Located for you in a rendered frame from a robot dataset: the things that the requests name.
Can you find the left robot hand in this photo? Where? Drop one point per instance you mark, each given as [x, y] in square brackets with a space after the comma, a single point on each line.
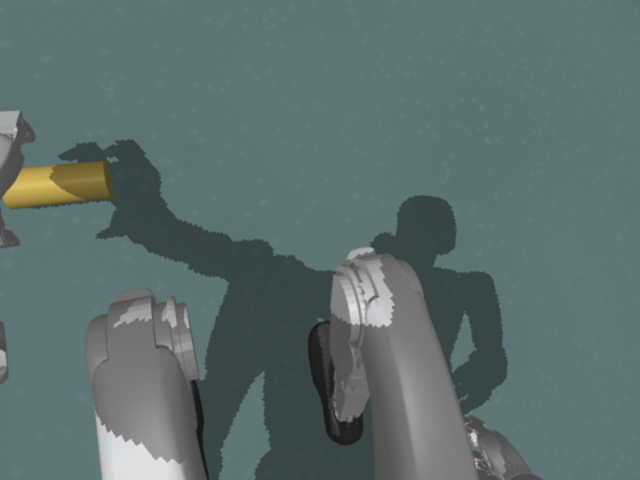
[14, 132]

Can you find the left robot foot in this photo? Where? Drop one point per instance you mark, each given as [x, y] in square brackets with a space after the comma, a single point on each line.
[200, 422]

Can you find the right robot hand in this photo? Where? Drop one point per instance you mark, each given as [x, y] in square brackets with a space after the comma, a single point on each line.
[497, 459]

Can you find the right robot foot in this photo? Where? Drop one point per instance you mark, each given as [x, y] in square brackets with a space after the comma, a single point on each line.
[322, 370]

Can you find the can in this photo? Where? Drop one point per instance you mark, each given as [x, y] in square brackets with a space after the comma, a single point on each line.
[59, 184]

